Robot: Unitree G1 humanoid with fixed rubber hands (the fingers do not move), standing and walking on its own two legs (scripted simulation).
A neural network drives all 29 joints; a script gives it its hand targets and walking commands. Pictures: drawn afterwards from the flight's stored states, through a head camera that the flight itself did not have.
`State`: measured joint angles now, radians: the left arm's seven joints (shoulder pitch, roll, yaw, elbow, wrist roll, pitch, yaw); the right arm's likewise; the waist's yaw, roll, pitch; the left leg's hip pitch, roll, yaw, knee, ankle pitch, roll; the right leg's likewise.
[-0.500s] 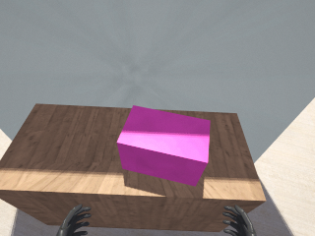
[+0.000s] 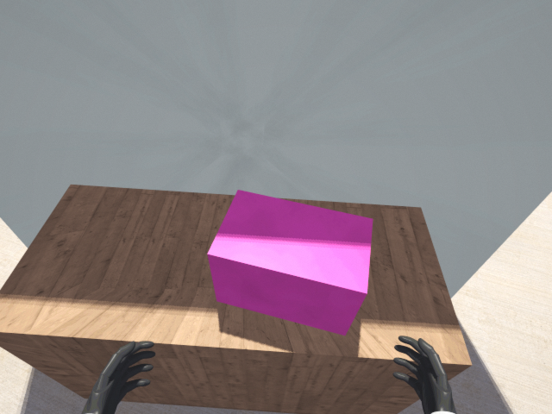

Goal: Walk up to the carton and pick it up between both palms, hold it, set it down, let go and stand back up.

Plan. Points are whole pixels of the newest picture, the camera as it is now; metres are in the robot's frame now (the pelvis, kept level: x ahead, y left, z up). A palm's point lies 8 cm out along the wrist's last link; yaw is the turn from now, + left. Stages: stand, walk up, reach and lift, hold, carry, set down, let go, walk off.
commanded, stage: reach and lift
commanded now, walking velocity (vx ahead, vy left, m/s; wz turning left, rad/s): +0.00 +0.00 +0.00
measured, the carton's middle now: (291, 262) +0.43 -0.04 -0.11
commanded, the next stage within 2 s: none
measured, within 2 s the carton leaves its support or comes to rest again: neither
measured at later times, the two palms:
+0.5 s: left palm (111, 352) +0.24 +0.25 -0.04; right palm (425, 364) +0.21 -0.22 -0.05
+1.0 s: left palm (131, 290) +0.33 +0.23 -0.02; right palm (429, 315) +0.28 -0.24 -0.03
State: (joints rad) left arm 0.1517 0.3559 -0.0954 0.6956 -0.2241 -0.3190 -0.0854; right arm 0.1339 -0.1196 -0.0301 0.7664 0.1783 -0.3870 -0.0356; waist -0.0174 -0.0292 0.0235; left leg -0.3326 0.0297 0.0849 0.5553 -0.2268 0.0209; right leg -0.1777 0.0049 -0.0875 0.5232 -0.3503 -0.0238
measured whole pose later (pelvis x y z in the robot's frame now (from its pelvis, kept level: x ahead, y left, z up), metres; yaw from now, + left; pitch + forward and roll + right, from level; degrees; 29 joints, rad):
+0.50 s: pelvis -0.01 +0.01 -0.01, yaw +0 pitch +4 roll -1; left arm -0.04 0.38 -0.14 0.79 -0.30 -0.46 -0.09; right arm -0.06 -0.14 0.00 0.89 0.29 -0.54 -0.05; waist -0.05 0.00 -0.02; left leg -0.48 0.03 0.08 0.67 -0.27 0.03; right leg -0.32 0.00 -0.09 0.64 -0.39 -0.02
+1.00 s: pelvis -0.01 +0.01 -0.02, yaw -1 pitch +11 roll -2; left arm -0.36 0.39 -0.18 0.99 -0.35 -0.39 -0.07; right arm -0.34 -0.23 0.05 1.02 0.41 -0.42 -0.03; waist -0.07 0.01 -0.12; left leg -0.63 0.04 0.08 0.69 -0.25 0.04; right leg -0.48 0.00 -0.09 0.66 -0.38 -0.01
